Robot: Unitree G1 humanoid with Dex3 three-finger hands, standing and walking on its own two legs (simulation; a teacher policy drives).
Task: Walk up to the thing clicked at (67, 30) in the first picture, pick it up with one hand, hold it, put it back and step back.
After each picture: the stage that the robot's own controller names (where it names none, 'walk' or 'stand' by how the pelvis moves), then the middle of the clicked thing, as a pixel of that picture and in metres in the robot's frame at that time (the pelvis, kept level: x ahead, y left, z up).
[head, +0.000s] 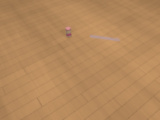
stand; (68, 31) +1.60 +0.18 -0.72
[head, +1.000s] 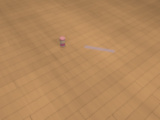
walk; (62, 41) +1.47 +0.18 -0.72
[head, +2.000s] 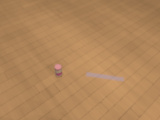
walk; (58, 70) +0.94 +0.19 -0.72
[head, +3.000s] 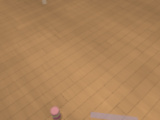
walk; (55, 113) +0.53 +0.23 -0.70
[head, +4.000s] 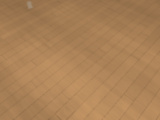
stand; out of the picture +0.31 +0.25 -0.70
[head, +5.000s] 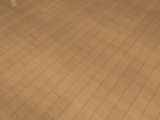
stand; out of the picture +0.30 +0.30 -0.71
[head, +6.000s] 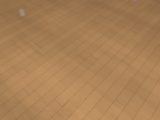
stand; out of the picture +0.29 +0.29 -0.73
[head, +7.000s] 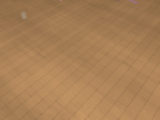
stand; out of the picture +0.30 +0.28 -0.73
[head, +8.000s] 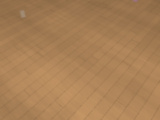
stand; out of the picture +0.29 +0.29 -0.73
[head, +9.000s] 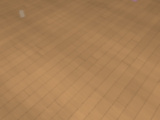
go down; out of the picture +0.29 +0.29 -0.73
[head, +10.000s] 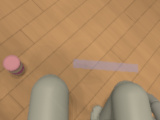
go down; (14, 65) +0.38 +0.31 -0.32
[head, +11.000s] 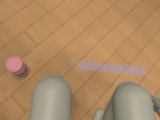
approach; (17, 67) +0.37 +0.31 -0.30
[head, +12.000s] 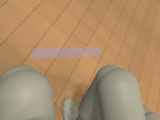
close in; out of the picture +0.35 +0.35 -0.22
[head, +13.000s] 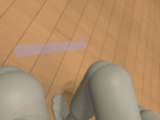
rest palm; out of the picture +0.35 +0.36 -0.21
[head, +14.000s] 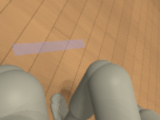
lift; out of the picture +0.34 +0.36 -0.21
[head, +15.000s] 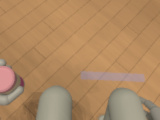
lift; (8, 82) +0.31 +0.26 -0.03
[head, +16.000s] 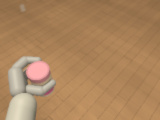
lift; (41, 80) +0.34 +0.15 +0.07
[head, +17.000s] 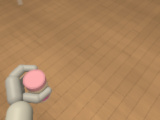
hold; (38, 87) +0.33 +0.17 +0.02
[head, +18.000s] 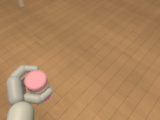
hold; (39, 87) +0.33 +0.17 +0.02
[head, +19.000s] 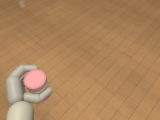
hold; (38, 87) +0.33 +0.17 +0.03
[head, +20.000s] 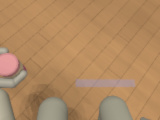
crouch; (12, 69) +0.38 +0.24 -0.06
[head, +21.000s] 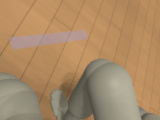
lower; out of the picture +0.37 +0.35 -0.22
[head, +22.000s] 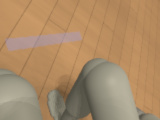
lower; out of the picture +0.36 +0.36 -0.22
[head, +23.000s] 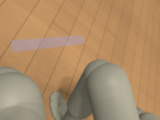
lower; out of the picture +0.34 +0.36 -0.22
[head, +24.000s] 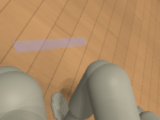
lower; out of the picture +0.33 +0.35 -0.22
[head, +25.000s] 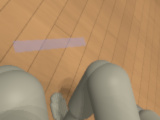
loosen; out of the picture +0.34 +0.35 -0.22
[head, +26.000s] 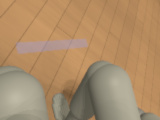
withdraw; out of the picture +0.34 +0.34 -0.22
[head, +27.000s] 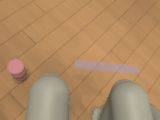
walk; (17, 70) +0.38 +0.29 -0.29
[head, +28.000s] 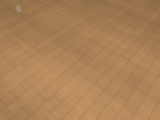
stand; out of the picture +0.30 +0.25 -0.66
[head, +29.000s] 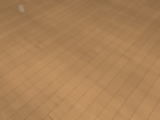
stand; out of the picture +0.32 +0.27 -0.67
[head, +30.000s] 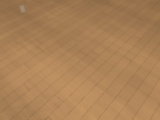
stand; out of the picture +0.30 +0.26 -0.67
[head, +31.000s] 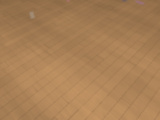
stand; out of the picture +0.34 +0.26 -0.72
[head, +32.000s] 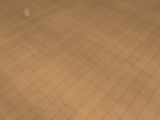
stand; out of the picture +0.29 +0.26 -0.73
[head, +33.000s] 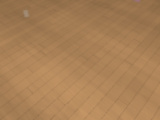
walk; out of the picture +0.30 +0.27 -0.73
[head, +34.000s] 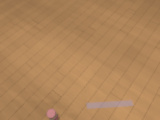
walk; (52, 115) +0.40 +0.26 -0.70
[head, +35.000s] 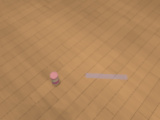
walk; (54, 78) +0.68 +0.24 -0.69
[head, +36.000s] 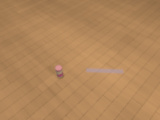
stand; (59, 71) +0.93 +0.28 -0.71
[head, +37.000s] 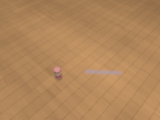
stand; (57, 73) +0.92 +0.25 -0.72
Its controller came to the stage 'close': yes
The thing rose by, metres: 0.74
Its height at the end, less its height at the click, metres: +0.00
